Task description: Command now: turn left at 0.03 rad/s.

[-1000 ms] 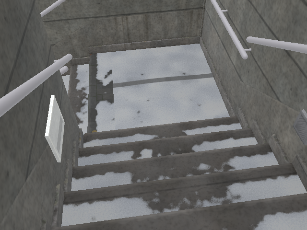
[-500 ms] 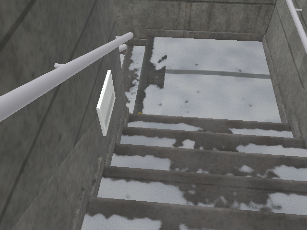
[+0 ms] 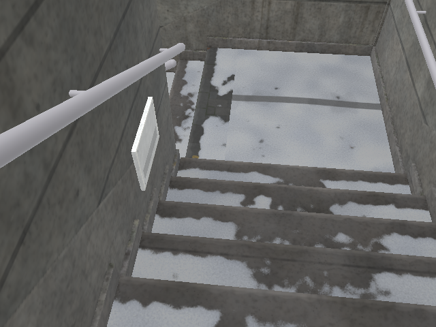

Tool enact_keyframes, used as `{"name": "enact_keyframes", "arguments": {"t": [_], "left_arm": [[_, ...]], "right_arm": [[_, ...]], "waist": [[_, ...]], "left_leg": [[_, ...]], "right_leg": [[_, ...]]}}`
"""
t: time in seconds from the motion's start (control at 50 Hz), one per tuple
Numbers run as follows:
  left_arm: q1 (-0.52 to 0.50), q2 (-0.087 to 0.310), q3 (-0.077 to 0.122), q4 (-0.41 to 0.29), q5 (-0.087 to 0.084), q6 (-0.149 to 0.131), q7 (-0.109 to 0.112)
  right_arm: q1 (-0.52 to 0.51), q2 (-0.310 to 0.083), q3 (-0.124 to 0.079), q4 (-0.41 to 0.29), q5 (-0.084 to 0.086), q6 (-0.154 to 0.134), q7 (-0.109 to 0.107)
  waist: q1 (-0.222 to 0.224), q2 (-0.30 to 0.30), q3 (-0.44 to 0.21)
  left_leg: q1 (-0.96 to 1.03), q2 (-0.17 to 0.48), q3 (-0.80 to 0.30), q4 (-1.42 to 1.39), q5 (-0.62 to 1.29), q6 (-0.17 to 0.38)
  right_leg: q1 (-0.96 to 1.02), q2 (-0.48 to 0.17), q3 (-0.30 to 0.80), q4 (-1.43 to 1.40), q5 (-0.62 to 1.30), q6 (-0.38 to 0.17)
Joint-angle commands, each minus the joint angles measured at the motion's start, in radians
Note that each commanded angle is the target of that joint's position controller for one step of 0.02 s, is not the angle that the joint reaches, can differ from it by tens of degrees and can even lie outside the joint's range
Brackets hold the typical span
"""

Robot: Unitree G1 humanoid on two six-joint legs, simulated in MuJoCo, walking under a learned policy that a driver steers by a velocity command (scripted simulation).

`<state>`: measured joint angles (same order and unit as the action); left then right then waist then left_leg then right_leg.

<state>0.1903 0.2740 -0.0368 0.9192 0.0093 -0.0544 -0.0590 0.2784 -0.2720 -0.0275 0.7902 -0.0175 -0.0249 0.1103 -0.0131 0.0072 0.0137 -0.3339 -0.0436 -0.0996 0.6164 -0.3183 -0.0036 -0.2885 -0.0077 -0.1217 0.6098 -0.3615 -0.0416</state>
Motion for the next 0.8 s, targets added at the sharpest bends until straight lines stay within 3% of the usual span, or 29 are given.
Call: {"name": "enact_keyframes", "arguments": {"t": [0.02,0.14,0.18,0.24,0.26,0.28,0.3,0.32,0.34,0.36,0.4,0.46,0.48,0.5,0.52,0.54,0.56,0.58,0.6,0.62,0.64,0.66,0.68,0.7,0.72,0.74,0.76,0.78,0.8], "left_arm": [[0.011,0.111,0.029,-0.031,0.002,-0.004,-0.005],[0.000,0.127,0.055,-0.025,-0.002,-0.003,-0.004],[-0.007,0.119,0.061,-0.027,0.002,-0.009,0.001],[0.014,0.107,0.067,-0.010,0.003,-0.004,-0.010],[0.038,0.124,0.079,-0.002,0.005,-0.002,-0.008],[0.068,0.190,0.111,0.003,0.029,-0.001,0.007],[0.148,0.196,0.124,0.018,0.050,-0.011,0.026],[0.266,0.155,0.117,0.049,0.060,-0.029,0.053],[0.285,0.073,0.091,0.039,0.055,-0.045,0.079],[0.271,0.022,0.069,0.006,0.064,-0.059,0.095],[0.215,0.028,0.061,-0.031,0.071,-0.070,0.103],[0.157,0.000,0.027,-0.032,0.075,-0.084,0.099],[0.275,0.214,0.108,0.015,0.012,-0.072,0.060],[0.281,0.209,0.107,0.017,0.002,-0.063,0.037],[0.266,0.169,0.100,0.022,-0.003,-0.063,0.023],[0.312,0.138,0.101,0.054,-0.009,-0.073,0.028],[0.353,0.106,0.093,0.060,-0.002,-0.084,0.033],[0.360,0.091,0.088,0.077,0.011,-0.083,0.044],[0.377,0.105,0.096,0.084,0.030,-0.082,0.049],[0.326,0.114,0.097,0.058,0.038,-0.084,0.059],[0.293,0.114,0.096,0.051,0.030,-0.073,0.065],[0.283,0.122,0.093,0.051,0.038,-0.057,0.070],[0.281,0.113,0.090,0.041,0.065,-0.044,0.069],[0.309,0.109,0.096,0.048,0.063,-0.028,0.076],[0.316,0.128,0.102,0.053,0.068,-0.019,0.089],[0.325,0.115,0.108,0.059,0.062,-0.011,0.092],[0.333,0.131,0.113,0.063,0.061,0.009,0.087],[0.325,0.151,0.119,0.066,0.066,0.028,0.087],[0.336,0.080,0.111,0.089,0.061,0.022,0.083]], "right_arm": [[0.043,-0.113,-0.027,-0.038,0.002,-0.002,-0.007],[0.069,-0.114,-0.027,-0.010,0.000,0.006,-0.017],[0.064,-0.104,-0.026,-0.003,0.000,0.005,-0.026],[0.073,-0.105,-0.029,0.002,0.002,0.010,-0.021],[0.112,-0.124,-0.039,0.019,-0.002,0.016,-0.026],[0.135,-0.195,-0.068,0.018,-0.029,0.018,-0.042],[0.093,-0.202,-0.075,0.002,-0.058,0.012,-0.059],[0.013,-0.117,-0.054,-0.030,-0.074,0.000,-0.077],[-0.101,0.001,-0.015,-0.070,-0.090,-0.015,-0.090],[-0.195,0.050,0.006,-0.090,-0.091,-0.033,-0.100],[-0.131,0.019,-0.001,-0.073,-0.073,-0.053,-0.109],[-0.097,0.019,0.010,-0.060,-0.097,-0.050,-0.056],[-0.082,-0.098,-0.047,-0.033,0.013,-0.002,-0.091],[-0.074,-0.079,-0.039,-0.025,0.018,0.027,-0.101],[-0.057,-0.046,-0.030,-0.004,0.024,0.053,-0.098],[-0.116,-0.037,-0.033,-0.013,0.019,0.067,-0.101],[-0.232,-0.080,-0.052,-0.040,0.032,0.059,-0.097],[-0.276,-0.078,-0.060,-0.040,0.022,0.039,-0.099],[-0.284,-0.067,-0.057,-0.027,0.014,0.023,-0.096],[-0.309,-0.046,-0.046,-0.024,0.020,0.010,-0.088],[-0.328,-0.032,-0.043,-0.003,0.027,-0.001,-0.073],[-0.342,-0.052,-0.049,0.019,0.039,0.004,-0.062],[-0.346,-0.054,-0.047,0.028,0.038,0.007,-0.060],[-0.334,-0.062,-0.043,0.033,0.029,0.002,-0.069],[-0.307,-0.056,-0.039,0.060,0.026,-0.011,-0.082],[-0.227,-0.079,-0.050,0.104,0.016,-0.005,-0.093],[-0.035,-0.102,-0.059,0.185,-0.011,0.002,-0.116],[0.211,-0.134,-0.086,0.252,-0.026,0.014,-0.143],[0.357,-0.221,-0.111,0.277,-0.042,0.012,-0.143]], "waist": [[0.000,-0.014,-0.040],[0.004,0.001,-0.037],[0.007,0.002,-0.034],[0.015,-0.003,-0.015],[0.015,-0.003,-0.012],[0.025,-0.026,0.041],[0.060,-0.052,0.095],[0.111,-0.118,0.104],[0.148,-0.141,0.124],[0.185,-0.085,0.100],[0.133,-0.061,0.082],[0.078,-0.037,0.081],[0.029,0.055,0.038],[0.027,0.017,0.010],[0.014,-0.078,0.029],[0.041,-0.159,0.093],[0.099,-0.167,0.136],[0.113,-0.145,0.172],[0.113,-0.105,0.159],[0.098,-0.035,0.159],[0.103,-0.044,0.134],[0.115,-0.024,0.129],[0.124,-0.038,0.127],[0.141,-0.033,0.110],[0.127,-0.037,0.138],[0.114,-0.016,0.116],[0.039,0.055,0.061],[-0.068,0.055,-0.061],[-0.135,0.155,-0.083]], "left_leg": [[-0.006,0.025,0.000,-0.102,0.201,0.046],[0.015,0.032,0.014,-0.124,0.233,0.039],[-0.004,0.040,0.018,-0.128,0.226,0.037],[-0.018,0.036,0.022,-0.147,0.194,0.030],[-0.014,0.035,0.023,-0.176,0.006,0.041],[-0.056,0.029,0.012,-0.162,-0.322,0.081],[-0.172,0.041,-0.024,-0.089,-0.455,0.113],[-0.331,0.043,-0.007,0.040,-0.348,0.104],[-0.477,0.065,0.037,0.143,-0.156,0.079],[-0.562,0.087,-0.032,0.306,-0.128,0.071],[-0.594,0.052,-0.079,0.558,-0.054,0.075],[-0.542,0.091,0.003,0.502,0.166,0.111],[-0.371,0.092,0.046,0.353,0.269,0.053],[-0.260,0.087,0.081,0.321,0.320,0.021],[-0.162,0.088,0.118,0.282,0.345,0.006],[-0.257,0.154,0.010,0.228,0.501,-0.001],[-0.395,0.147,-0.012,0.119,0.574,-0.004],[-0.444,0.172,-0.032,0.078,0.629,-0.008],[-0.458,0.182,-0.045,0.079,0.644,-0.001],[-0.349,0.206,-0.016,-0.060,0.746,-0.004],[-0.199,0.200,0.026,-0.098,0.780,-0.002],[-0.136,0.199,0.034,-0.122,0.704,-0.012],[-0.124,0.197,0.052,-0.157,0.679,-0.006],[-0.082,0.203,0.066,-0.178,0.700,0.003],[-0.065,0.231,0.050,-0.246,0.760,0.009],[-0.005,0.214,0.090,-0.253,0.765,0.021],[0.165,0.181,0.139,-0.245,0.730,0.024],[0.417,0.134,0.203,-0.238,0.583,0.020],[0.630,0.184,0.121,-0.101,0.451,0.038]], "right_leg": [[0.087,-0.035,0.060,-0.138,0.227,0.029],[0.139,-0.017,0.048,-0.169,0.301,0.035],[0.171,-0.022,0.056,-0.176,0.329,0.040],[0.196,-0.018,0.059,-0.196,0.318,0.040],[0.198,-0.019,0.062,-0.229,0.099,0.024],[0.158,-0.047,0.108,-0.266,-0.270,-0.042],[0.165,-0.127,0.223,-0.300,-0.476,-0.121],[0.299,-0.250,0.387,-0.339,-0.531,-0.217],[0.403,-0.383,0.527,-0.410,-0.480,-0.296],[0.427,-0.416,0.585,-0.443,-0.390,-0.306],[0.354,-0.354,0.506,-0.431,-0.286,-0.289],[0.165,-0.252,0.285,-0.371,-0.151,-0.236],[0.169,-0.241,0.236,-0.296,0.068,-0.177],[0.082,-0.219,0.167,-0.258,0.167,-0.154],[0.001,-0.193,0.110,-0.254,0.174,-0.127],[0.066,-0.230,0.163,-0.235,0.065,-0.118],[0.148,-0.229,0.192,-0.245,-0.091,-0.125],[0.177,-0.248,0.225,-0.193,-0.121,-0.151],[0.204,-0.267,0.251,-0.156,-0.114,-0.177],[0.118,-0.244,0.228,-0.127,-0.167,-0.162],[0.009,-0.228,0.207,-0.128,-0.201,-0.154],[0.007,-0.207,0.209,-0.096,-0.197,-0.166],[0.058,-0.203,0.217,-0.032,-0.170,-0.162],[0.073,-0.193,0.219,0.028,-0.133,-0.154],[0.092,-0.204,0.210,0.075,-0.108,-0.141],[0.122,-0.188,0.177,0.209,-0.068,-0.133],[0.120,-0.153,0.133,0.419,0.050,-0.129],[0.067,-0.079,0.088,0.732,0.109,-0.119],[-0.206,0.015,0.114,1.141,-0.342,-0.115]]}}
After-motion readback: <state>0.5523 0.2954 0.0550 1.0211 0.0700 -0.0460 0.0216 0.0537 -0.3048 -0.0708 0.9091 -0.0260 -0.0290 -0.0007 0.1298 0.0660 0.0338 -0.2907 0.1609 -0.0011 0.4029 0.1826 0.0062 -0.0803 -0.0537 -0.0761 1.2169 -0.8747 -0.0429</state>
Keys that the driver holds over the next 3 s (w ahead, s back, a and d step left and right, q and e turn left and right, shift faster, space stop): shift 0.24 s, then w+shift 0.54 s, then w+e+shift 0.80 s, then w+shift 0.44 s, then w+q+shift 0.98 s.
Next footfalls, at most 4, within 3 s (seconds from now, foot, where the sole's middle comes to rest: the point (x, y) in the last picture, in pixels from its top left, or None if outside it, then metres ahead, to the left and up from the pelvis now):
0.78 left None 0.31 0.24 -0.93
1.24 right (238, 317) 0.62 -0.04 -1.10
1.62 left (223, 257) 0.95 0.01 -1.26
2.02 right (298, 229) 1.19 -0.39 -1.43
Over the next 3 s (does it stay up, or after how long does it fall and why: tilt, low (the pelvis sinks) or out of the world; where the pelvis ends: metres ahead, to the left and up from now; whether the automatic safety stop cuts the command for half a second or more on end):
stays up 1.87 -0.71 -1.06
